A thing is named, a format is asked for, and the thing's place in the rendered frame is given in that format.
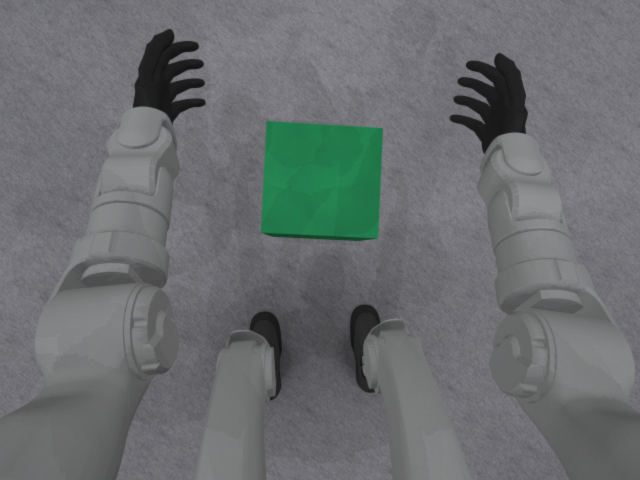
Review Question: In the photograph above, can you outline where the carton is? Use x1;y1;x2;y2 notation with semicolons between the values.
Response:
261;121;383;241

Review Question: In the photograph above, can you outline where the left robot upper arm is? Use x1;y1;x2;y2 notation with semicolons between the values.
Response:
0;282;180;480

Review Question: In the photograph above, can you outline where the left robot hand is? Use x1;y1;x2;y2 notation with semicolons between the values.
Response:
133;29;206;125

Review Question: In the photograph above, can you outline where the robot thigh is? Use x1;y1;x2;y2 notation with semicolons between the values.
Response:
193;340;276;480
364;329;473;480

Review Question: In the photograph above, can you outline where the robot right forearm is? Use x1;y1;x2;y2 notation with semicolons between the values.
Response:
477;133;635;394

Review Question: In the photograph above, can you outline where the robot left forearm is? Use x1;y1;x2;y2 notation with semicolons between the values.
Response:
35;107;180;376

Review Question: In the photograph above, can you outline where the right robot thigh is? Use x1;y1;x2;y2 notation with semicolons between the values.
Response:
364;329;473;480

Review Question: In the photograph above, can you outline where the left robot thigh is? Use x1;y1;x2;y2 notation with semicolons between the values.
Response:
193;340;276;480

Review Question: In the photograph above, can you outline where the right robot hand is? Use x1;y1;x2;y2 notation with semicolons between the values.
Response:
450;53;528;154

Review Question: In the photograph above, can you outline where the right robot upper arm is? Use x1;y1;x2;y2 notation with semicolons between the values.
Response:
489;308;640;480

